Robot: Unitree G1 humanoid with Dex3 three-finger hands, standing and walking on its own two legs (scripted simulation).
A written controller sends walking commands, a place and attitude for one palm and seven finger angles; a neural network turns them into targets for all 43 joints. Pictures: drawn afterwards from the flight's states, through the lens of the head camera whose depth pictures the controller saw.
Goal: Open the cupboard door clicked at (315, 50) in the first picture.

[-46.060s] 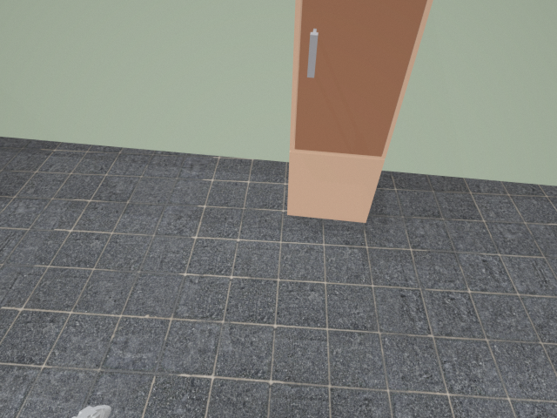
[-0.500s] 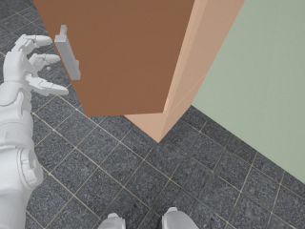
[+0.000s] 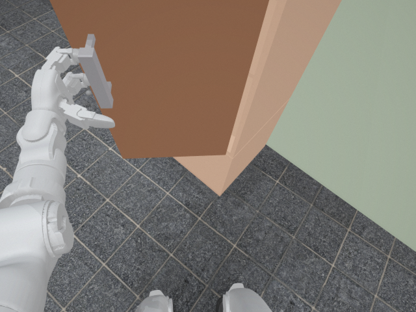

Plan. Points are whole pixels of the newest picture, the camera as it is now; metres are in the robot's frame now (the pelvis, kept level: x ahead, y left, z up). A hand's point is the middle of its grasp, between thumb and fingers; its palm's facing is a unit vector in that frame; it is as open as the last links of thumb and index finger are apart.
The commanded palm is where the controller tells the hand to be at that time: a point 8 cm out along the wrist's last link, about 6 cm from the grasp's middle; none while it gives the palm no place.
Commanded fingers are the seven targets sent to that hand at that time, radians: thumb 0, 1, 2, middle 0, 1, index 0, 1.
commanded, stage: slide the fingers in behind the handle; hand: left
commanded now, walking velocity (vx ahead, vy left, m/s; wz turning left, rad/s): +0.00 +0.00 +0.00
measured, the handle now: (99, 73) +0.55 +0.18 +0.09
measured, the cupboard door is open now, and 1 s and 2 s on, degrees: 46 45 49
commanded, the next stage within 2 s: close the thumb around the handle in 0.78 s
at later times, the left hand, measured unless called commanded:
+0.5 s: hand (106, 92) +0.50 +0.16 +0.09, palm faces +0.00 -1.00 -0.01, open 13.9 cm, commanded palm +0.48 +0.20 +0.09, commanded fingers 0.00 -0.50 0.30 -0.30 -1.20 -0.30 -1.20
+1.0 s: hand (106, 91) +0.51 +0.16 +0.09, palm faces +0.02 -1.00 +0.00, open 13.6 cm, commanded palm +0.48 +0.21 +0.09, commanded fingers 0.00 -0.11 0.47 -0.33 -1.24 -0.33 -1.24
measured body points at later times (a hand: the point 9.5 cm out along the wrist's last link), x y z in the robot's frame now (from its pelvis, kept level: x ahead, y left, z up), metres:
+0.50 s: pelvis +0.00 +0.00 +0.00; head +0.11 +0.01 +0.44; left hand +0.50 +0.21 +0.09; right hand +0.00 -0.26 -0.12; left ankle -0.01 +0.10 -0.69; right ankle +0.01 -0.12 -0.69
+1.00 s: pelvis +0.00 -0.01 +0.00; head +0.11 +0.00 +0.44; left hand +0.50 +0.21 +0.09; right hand +0.00 -0.27 -0.11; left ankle -0.01 +0.10 -0.69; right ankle +0.01 -0.12 -0.69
